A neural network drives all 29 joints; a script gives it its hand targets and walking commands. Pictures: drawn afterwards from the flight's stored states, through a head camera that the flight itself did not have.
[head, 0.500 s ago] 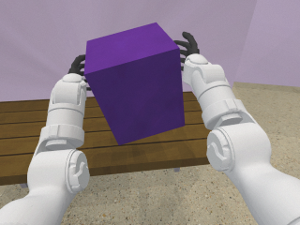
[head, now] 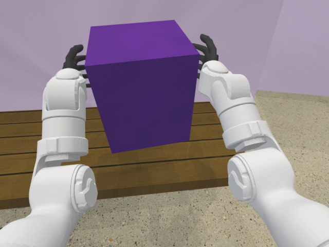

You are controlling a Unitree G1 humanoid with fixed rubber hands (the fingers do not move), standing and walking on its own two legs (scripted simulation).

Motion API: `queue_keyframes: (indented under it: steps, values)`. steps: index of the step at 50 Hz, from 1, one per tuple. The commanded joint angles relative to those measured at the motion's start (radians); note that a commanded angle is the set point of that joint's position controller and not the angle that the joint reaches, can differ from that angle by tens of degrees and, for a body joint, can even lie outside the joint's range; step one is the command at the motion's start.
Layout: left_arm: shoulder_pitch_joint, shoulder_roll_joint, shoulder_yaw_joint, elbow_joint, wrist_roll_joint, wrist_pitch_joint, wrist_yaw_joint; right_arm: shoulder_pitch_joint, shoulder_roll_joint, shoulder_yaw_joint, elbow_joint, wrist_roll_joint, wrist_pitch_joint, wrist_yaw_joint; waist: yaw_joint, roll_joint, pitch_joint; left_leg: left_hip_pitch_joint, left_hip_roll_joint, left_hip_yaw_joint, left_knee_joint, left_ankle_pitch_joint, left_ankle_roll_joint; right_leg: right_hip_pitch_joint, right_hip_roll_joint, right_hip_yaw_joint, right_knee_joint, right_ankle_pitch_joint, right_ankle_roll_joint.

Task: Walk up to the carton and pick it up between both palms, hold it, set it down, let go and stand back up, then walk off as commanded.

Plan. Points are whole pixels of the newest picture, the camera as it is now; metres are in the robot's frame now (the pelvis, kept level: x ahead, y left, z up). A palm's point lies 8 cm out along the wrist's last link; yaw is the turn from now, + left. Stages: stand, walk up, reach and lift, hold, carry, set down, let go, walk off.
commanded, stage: hold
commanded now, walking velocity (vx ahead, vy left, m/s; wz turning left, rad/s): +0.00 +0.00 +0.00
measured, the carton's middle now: (143, 87) +0.43 +0.03 +0.26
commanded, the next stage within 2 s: none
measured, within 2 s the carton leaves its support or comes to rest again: neither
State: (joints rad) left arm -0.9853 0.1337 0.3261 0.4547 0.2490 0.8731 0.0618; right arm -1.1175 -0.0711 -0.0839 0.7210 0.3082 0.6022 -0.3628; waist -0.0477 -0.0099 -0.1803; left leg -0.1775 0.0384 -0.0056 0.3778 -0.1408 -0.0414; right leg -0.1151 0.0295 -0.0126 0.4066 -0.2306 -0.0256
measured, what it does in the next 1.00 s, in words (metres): stands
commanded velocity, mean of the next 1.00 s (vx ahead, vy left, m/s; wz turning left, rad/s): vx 0.00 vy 0.00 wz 0.00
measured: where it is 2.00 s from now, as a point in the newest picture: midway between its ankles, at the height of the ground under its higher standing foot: outside the picture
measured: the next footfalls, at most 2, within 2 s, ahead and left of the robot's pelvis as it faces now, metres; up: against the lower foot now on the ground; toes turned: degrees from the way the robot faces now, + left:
none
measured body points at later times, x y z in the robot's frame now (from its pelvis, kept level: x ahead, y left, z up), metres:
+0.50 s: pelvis -0.02 +0.00 +0.00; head -0.12 +0.00 +0.44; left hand +0.36 +0.18 +0.31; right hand +0.36 -0.12 +0.34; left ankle +0.04 +0.14 -0.74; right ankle +0.00 -0.10 -0.74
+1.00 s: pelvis +0.01 +0.00 +0.00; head -0.09 -0.01 +0.44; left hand +0.38 +0.17 +0.33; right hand +0.38 -0.13 +0.34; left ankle +0.04 +0.14 -0.74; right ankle +0.00 -0.10 -0.74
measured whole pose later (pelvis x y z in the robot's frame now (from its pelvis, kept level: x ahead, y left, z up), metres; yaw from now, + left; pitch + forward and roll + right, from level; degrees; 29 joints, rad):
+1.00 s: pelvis +0.01 +0.00 +0.00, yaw +0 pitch -3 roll +0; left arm -0.96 0.13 0.29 0.36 0.25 0.95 0.06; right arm -1.11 -0.11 -0.04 0.62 0.35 0.73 -0.38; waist -0.05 0.02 -0.20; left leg -0.18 0.04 -0.01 0.38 -0.15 -0.04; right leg -0.11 0.03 -0.01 0.41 -0.24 -0.03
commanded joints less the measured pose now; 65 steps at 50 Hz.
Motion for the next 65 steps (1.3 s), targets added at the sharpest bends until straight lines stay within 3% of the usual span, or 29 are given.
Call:
queue_keyframes:
  steps: [1,3,6,12,16,19,22,23,25,27,30,31,34,35,37,39,41,42,43,44,45,50,53,56,58,60,61,62,65]
  values:
    - [-0.785,-0.611,-0.337,-0.194,-0.191,-0.053,-0.256,-0.650,0.481,0.281,-0.212,0.214,0.105,0.177,-0.130,0.086,-0.298,0.181,-0.063,-0.020,-0.057,0.104,-0.033,0.139,0.035,0.036,-0.140,0.307,0.074]
    - [-0.847,-0.618,-0.336,-0.232,-0.220,-0.061,-0.243,-0.730,0.511,0.276,-0.248,0.228,0.095,0.181,-0.111,0.087,-0.373,0.177,-0.065,-0.015,-0.052,0.127,-0.029,0.141,0.040,0.037,-0.141,0.287,0.071]
    - [-0.928,-0.641,-0.345,-0.165,-0.240,-0.088,-0.227,-0.755,0.489,0.199,-0.182,0.173,0.083,0.202,-0.134,0.108,-0.320,0.139,-0.046,-0.041,-0.068,0.026,-0.043,0.066,0.044,0.028,-0.150,0.124,0.047]
    - [-0.907,-0.586,-0.251,-0.021,-0.213,-0.096,-0.218,-0.803,0.514,0.173,-0.084,0.121,0.075,0.234,-0.094,0.010,-0.226,0.069,-0.051,-0.026,-0.114,-0.149,0.020,-0.018,0.040,0.031,-0.177,-0.050,0.044]
    - [-0.954,-0.532,-0.164,0.013,-0.169,-0.110,-0.236,-0.733,0.528,0.120,0.089,0.076,0.091,0.249,-0.073,-0.003,-0.159,0.020,-0.045,-0.010,-0.148,-0.259,0.044,-0.016,0.042,0.034,-0.173,-0.162,0.045]
    - [-1.009,-0.547,-0.233,-0.025,-0.214,-0.127,-0.229,-0.746,0.531,0.111,0.067,0.090,0.080,0.254,-0.095,0.043,-0.221,-0.001,-0.035,-0.022,-0.148,-0.260,0.023,-0.010,0.052,0.041,-0.160,-0.129,0.037]
    - [-1.027,-0.543,-0.241,-0.006,-0.240,-0.127,-0.220,-0.806,0.537,0.113,0.055,0.106,0.070,0.259,-0.088,0.024,-0.224,0.001,-0.048,-0.018,-0.140,-0.244,0.026,-0.040,0.042,0.035,-0.167,-0.105,0.047]
    - [-1.008,-0.545,-0.269,-0.008,-0.258,-0.133,-0.214,-0.814,0.540,0.132,0.027,0.101,0.065,0.255,-0.102,0.000,-0.252,0.027,-0.054,-0.021,-0.118,-0.213,0.028,-0.052,0.038,0.034,-0.179,-0.094,0.043]
    - [-1.066,-0.570,-0.334,-0.072,-0.288,-0.150,-0.202,-0.767,0.553,0.123,0.027,0.102,0.063,0.246,-0.134,0.060,-0.291,0.044,-0.051,-0.024,-0.113,-0.191,-0.001,-0.032,0.038,0.038,-0.166,-0.032,0.033]
    - [-1.011,-0.583,-0.307,-0.047,-0.261,-0.135,-0.196,-0.765,0.555,0.156,0.015,0.127,0.069,0.243,-0.099,0.057,-0.251,0.053,-0.059,-0.026,-0.104,-0.138,0.003,-0.035,0.038,0.035,-0.162,0.017,0.042]
    - [-1.014,-0.573,-0.346,-0.164,-0.293,-0.140,-0.187,-0.690,0.582,0.203,-0.026,0.172,0.083,0.225,-0.118,0.050,-0.355,0.122,-0.064,-0.026,-0.068,-0.019,-0.004,0.027,0.037,0.035,-0.146,0.155,0.059]
    - [-1.005,-0.565,-0.348,-0.185,-0.302,-0.138,-0.179,-0.716,0.586,0.231,-0.064,0.197,0.082,0.221,-0.097,0.054,-0.392,0.146,-0.067,-0.026,-0.048,0.055,-0.008,0.044,0.039,0.033,-0.139,0.224,0.065]
    - [-0.969,-0.604,-0.413,-0.253,-0.325,-0.124,-0.178,-0.657,0.544,0.230,-0.095,0.212,0.091,0.201,-0.157,0.111,-0.393,0.161,-0.068,-0.045,-0.023,0.126,-0.043,0.077,0.034,0.039,-0.130,0.322,0.063]
    - [-0.924,-0.586,-0.377,-0.246,-0.294,-0.108,-0.177,-0.669,0.536,0.255,-0.138,0.233,0.101,0.194,-0.128,0.072,-0.400,0.156,-0.071,-0.040,-0.025,0.162,-0.039,0.115,0.040,0.045,-0.128,0.373,0.071]
    - [-0.897,-0.587,-0.349,-0.285,-0.296,-0.106,-0.184,-0.666,0.548,0.280,-0.186,0.264,0.111,0.186,-0.122,0.051,-0.437,0.156,-0.084,-0.045,-0.012,0.215,-0.033,0.160,0.041,0.046,-0.110,0.458,0.087]
    - [-0.822,-0.553,-0.304,-0.312,-0.257,-0.078,-0.183,-0.669,0.566,0.354,-0.258,0.312,0.128,0.174,-0.058,0.048,-0.480,0.166,-0.102,-0.029,0.011,0.266,-0.021,0.213,0.045,0.054,-0.084,0.545,0.100]
    - [-0.820,-0.537,-0.292,-0.361,-0.259,-0.072,-0.189,-0.713,0.568,0.371,-0.341,0.329,0.123,0.161,-0.062,0.025,-0.528,0.177,-0.109,-0.031,0.016,0.289,-0.024,0.237,0.044,0.041,-0.072,0.633,0.114]
    - [-0.812,-0.548,-0.312,-0.419,-0.275,-0.075,-0.198,-0.677,0.581,0.364,-0.373,0.329,0.126,0.145,-0.104,0.017,-0.540,0.190,-0.118,-0.025,0.024,0.289,-0.023,0.261,0.031,0.041,-0.055,0.713,0.132]
    - [-0.831,-0.551,-0.352,-0.485,-0.297,-0.068,-0.194,-0.714,0.576,0.398,-0.442,0.350,0.125,0.143,-0.084,0.033,-0.600,0.178,-0.126,-0.026,0.044,0.341,-0.027,0.276,0.041,0.043,-0.031,0.776,0.132]
    - [-0.854,-0.566,-0.387,-0.552,-0.320,-0.065,-0.188,-0.712,0.583,0.404,-0.508,0.354,0.127,0.135,-0.106,0.055,-0.655,0.198,-0.131,-0.030,0.056,0.376,-0.038,0.301,0.048,0.034,-0.021,0.819,0.131]
    - [-0.776,-0.533,-0.341,-0.519,-0.285,-0.042,-0.192,-0.649,0.557,0.393,-0.447,0.354,0.151,0.130,-0.101,0.064,-0.564,0.190,-0.130,-0.035,0.033,0.326,-0.035,0.296,0.035,0.041,-0.031,0.824,0.135]
    - [-0.609,-0.509,-0.230,-0.283,-0.167,0.030,-0.264,-0.603,0.479,0.340,-0.332,0.267,0.195,0.134,-0.097,-0.008,-0.327,0.166,-0.117,-0.010,-0.043,0.123,-0.001,0.233,0.020,0.041,-0.092,0.594,0.133]
    - [-0.657,-0.540,-0.239,-0.221,-0.149,0.028,-0.293,-0.626,0.453,0.303,-0.258,0.244,0.203,0.152,-0.102,0.033,-0.247,0.151,-0.088,-0.011,-0.073,0.070,-0.017,0.153,0.036,0.043,-0.125,0.417,0.097]
    - [-0.772,-0.560,-0.295,-0.234,-0.199,-0.003,-0.288,-0.667,0.462,0.266,-0.265,0.232,0.185,0.165,-0.114,0.028,-0.275,0.121,-0.071,-0.013,-0.081,0.071,-0.028,0.120,0.050,0.036,-0.125,0.330,0.084]
    - [-0.816,-0.615,-0.359,-0.275,-0.224,-0.015,-0.273,-0.693,0.470,0.264,-0.273,0.232,0.163,0.176,-0.136,0.087,-0.304,0.152,-0.069,-0.030,-0.063,0.091,-0.037,0.085,0.046,0.027,-0.123,0.311,0.080]
    - [-0.822,-0.605,-0.335,-0.221,-0.217,-0.022,-0.269,-0.670,0.481,0.256,-0.186,0.212,0.170,0.187,-0.125,0.076,-0.254,0.137,-0.060,-0.023,-0.087,0.054,-0.035,0.065,0.052,0.034,-0.149,0.202,0.062]
    - [-0.861,-0.600,-0.359,-0.227,-0.241,-0.029,-0.269,-0.665,0.480,0.223,-0.165,0.186,0.164,0.195,-0.154,0.080,-0.253,0.108,-0.053,-0.028,-0.093,-0.002,-0.039,0.065,0.050,0.033,-0.142,0.160,0.051]
    - [-0.851,-0.583,-0.318,-0.154,-0.211,-0.030,-0.268,-0.702,0.473,0.214,-0.160,0.172,0.155,0.200,-0.124,0.065,-0.186,0.078,-0.053,-0.026,-0.102,-0.052,-0.023,0.041,0.044,0.035,-0.160,0.095,0.053]
    - [-0.864,-0.590,-0.276,-0.084,-0.203,-0.042,-0.260,-0.753,0.479,0.167,-0.106,0.138,0.137,0.226,-0.123,0.047,-0.194,0.034,-0.045,-0.029,-0.135,-0.173,-0.003,0.019,0.049,0.039,-0.168,-0.045,0.035]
